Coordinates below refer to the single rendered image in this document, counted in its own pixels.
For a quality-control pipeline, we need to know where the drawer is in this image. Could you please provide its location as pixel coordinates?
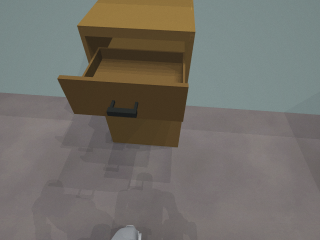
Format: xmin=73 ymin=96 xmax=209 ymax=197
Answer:
xmin=57 ymin=47 xmax=189 ymax=122

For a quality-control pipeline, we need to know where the cabinet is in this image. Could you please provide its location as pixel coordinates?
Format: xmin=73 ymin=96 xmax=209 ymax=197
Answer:
xmin=77 ymin=0 xmax=196 ymax=148

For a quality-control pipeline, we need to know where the handle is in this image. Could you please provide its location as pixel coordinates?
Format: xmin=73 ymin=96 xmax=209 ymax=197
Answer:
xmin=106 ymin=100 xmax=138 ymax=118

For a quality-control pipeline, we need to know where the robot left thigh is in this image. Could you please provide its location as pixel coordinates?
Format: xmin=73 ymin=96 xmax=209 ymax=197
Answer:
xmin=111 ymin=227 xmax=142 ymax=240

